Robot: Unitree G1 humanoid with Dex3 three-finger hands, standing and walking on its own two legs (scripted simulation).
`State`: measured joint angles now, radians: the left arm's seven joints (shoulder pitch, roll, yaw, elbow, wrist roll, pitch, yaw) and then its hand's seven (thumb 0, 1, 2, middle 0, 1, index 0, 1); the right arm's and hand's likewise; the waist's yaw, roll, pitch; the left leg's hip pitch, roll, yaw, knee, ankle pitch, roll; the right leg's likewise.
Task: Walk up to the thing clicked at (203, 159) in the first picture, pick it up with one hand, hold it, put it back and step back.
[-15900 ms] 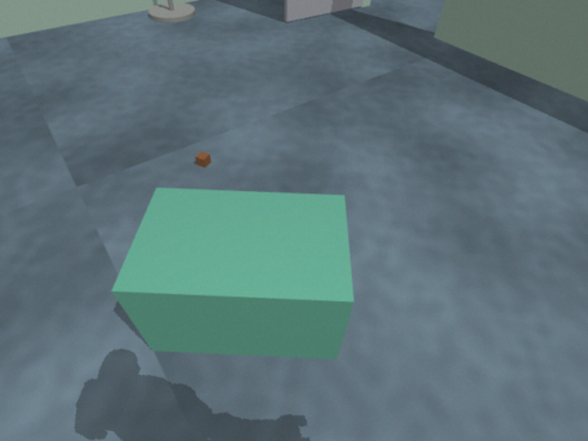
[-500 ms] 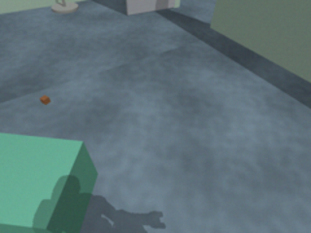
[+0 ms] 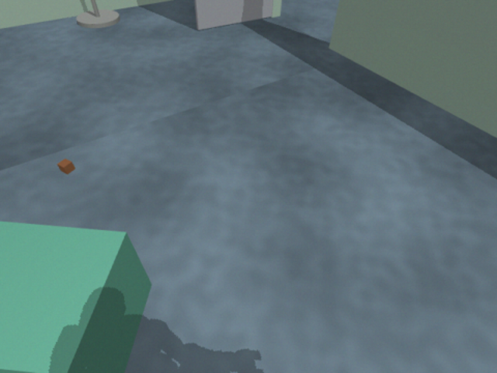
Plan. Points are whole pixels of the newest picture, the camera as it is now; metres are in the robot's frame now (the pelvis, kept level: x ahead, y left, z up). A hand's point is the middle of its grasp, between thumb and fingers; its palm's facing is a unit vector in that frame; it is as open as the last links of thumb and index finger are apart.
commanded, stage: stand
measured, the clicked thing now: (66, 166) +1.26 +1.07 -0.76
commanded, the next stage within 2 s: walk up in 1.88 s
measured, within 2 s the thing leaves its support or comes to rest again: neither
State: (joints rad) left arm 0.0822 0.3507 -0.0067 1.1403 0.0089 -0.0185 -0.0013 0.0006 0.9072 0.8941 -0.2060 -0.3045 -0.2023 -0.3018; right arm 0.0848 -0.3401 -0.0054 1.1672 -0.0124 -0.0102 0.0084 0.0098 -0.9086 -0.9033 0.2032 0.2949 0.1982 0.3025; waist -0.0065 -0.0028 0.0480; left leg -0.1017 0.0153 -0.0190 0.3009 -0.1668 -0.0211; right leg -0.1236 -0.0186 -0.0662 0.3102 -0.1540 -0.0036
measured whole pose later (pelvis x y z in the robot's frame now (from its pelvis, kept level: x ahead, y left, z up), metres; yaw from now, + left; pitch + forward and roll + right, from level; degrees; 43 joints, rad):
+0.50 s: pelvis +0.01 +0.00 +0.00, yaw +0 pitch -2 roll +0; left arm 0.10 0.35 0.00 1.15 0.01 -0.01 0.00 0.00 0.91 0.89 -0.21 -0.30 -0.20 -0.30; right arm 0.09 -0.34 0.01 1.15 -0.01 -0.01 0.00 0.01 -0.91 -0.90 0.20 0.29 0.20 0.30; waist 0.00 0.01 0.05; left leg -0.09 0.02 -0.02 0.29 -0.17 -0.03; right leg -0.12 -0.01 -0.07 0.32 -0.17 -0.01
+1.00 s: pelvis +0.01 -0.01 +0.00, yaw +0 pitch -2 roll +0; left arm 0.10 0.35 0.00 1.14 0.01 -0.01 0.00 0.00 0.91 0.89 -0.21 -0.30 -0.20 -0.30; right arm 0.11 -0.35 0.01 1.14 -0.01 -0.01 0.00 0.01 -0.91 -0.90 0.20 0.29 0.20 0.30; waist 0.00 0.01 0.04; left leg -0.08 0.03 -0.02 0.29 -0.18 -0.03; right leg -0.11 0.00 -0.07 0.31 -0.17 -0.02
